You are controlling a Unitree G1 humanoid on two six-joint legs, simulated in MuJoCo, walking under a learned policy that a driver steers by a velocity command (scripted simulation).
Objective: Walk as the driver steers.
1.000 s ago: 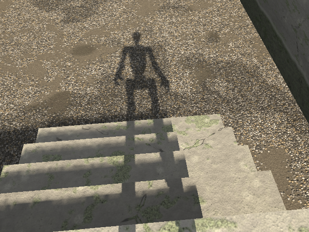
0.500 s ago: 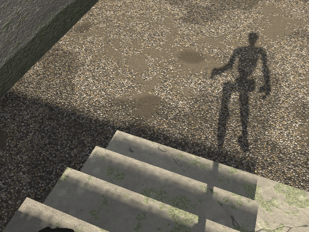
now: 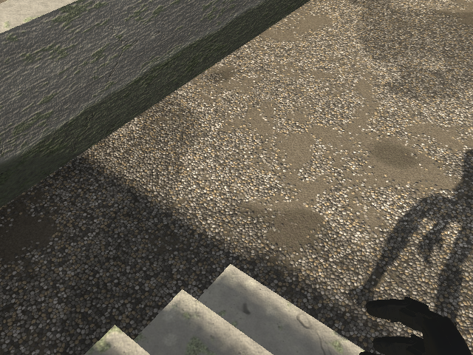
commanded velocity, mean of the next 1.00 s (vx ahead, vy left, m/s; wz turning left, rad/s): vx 1.00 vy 0.00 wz -0.88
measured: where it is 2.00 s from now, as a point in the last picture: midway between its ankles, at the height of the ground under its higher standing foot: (453, 320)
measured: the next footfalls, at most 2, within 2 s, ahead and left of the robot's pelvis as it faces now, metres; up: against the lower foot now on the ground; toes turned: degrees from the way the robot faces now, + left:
left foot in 0.14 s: +0.30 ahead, +0.15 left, -0.18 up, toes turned -9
right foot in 0.54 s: +0.51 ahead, -0.08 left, -0.36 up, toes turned -32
